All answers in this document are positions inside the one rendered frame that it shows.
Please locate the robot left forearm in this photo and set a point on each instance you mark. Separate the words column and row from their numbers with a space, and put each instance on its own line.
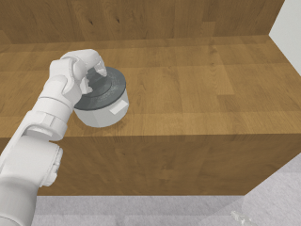
column 48, row 118

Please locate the right robot hand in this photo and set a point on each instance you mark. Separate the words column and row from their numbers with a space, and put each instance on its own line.
column 242, row 219

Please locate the lid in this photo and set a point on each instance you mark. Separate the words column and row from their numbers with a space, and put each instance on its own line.
column 106, row 93

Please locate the left robot hand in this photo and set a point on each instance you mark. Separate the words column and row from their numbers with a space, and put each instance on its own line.
column 92, row 59

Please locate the table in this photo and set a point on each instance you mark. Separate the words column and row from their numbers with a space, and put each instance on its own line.
column 214, row 105

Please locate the robot left upper arm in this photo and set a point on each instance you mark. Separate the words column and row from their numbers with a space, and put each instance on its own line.
column 32, row 163

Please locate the pot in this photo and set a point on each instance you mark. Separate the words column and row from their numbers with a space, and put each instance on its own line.
column 105, row 116

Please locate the knob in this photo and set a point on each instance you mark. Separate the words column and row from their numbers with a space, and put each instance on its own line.
column 95, row 79

